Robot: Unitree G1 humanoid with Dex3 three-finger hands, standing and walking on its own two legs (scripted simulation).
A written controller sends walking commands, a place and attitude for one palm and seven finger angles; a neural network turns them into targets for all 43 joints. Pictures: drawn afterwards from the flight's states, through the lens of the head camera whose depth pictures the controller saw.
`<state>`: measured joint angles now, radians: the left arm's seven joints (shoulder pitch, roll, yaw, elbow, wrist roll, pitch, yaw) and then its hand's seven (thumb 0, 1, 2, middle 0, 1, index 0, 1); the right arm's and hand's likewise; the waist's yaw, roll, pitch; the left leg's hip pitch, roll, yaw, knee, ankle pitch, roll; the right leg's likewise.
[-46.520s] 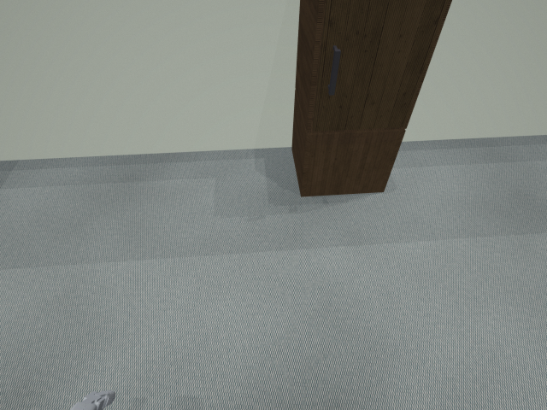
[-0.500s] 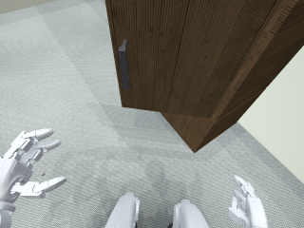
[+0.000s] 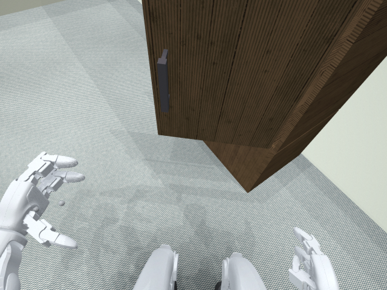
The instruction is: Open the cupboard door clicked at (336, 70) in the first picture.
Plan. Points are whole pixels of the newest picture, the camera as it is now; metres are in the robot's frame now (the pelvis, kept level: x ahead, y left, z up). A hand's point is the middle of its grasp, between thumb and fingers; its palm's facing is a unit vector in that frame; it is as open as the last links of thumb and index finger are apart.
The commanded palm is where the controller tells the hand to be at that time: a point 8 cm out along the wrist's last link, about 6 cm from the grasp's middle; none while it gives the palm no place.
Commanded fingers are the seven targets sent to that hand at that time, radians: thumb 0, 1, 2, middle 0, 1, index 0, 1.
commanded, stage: raise the hand with hooked fingers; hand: left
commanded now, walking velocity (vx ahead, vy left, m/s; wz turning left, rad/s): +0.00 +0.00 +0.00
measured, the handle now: (165, 83) +0.58 +0.12 +0.05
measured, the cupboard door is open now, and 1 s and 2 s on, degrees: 48 48 48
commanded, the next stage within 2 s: move the hooked fingers beside the handle in 0.72 s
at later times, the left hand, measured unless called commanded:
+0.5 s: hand (72, 179) +0.30 +0.26 +0.05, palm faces -0.05 -1.00 -0.05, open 14.0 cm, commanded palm +0.28 +0.30 +0.05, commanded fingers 0.00 -0.50 0.30 -0.30 -1.20 -0.30 -1.20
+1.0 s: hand (81, 174) +0.31 +0.25 +0.04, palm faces -0.06 -1.00 -0.03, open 14.0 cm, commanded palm +0.31 +0.29 +0.05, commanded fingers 0.00 -0.50 0.30 -0.30 -1.20 -0.30 -1.20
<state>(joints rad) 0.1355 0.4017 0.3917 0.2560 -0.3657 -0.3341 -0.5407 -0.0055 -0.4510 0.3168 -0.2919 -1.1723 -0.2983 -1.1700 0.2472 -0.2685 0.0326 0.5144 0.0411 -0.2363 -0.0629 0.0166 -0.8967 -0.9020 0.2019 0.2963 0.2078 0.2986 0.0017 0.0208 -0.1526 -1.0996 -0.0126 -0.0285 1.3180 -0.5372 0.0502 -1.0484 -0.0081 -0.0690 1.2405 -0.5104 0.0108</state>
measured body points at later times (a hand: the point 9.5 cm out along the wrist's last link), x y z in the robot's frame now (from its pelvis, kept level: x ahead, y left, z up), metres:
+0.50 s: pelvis +0.02 -0.01 +0.00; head +0.12 +0.01 +0.44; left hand +0.30 +0.31 +0.05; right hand +0.18 -0.27 -0.08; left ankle +0.05 +0.08 -0.62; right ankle +0.05 -0.14 -0.62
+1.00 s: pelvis +0.01 -0.01 +0.00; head +0.11 +0.01 +0.44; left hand +0.31 +0.30 +0.05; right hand +0.19 -0.27 -0.08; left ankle +0.05 +0.08 -0.62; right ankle +0.05 -0.14 -0.62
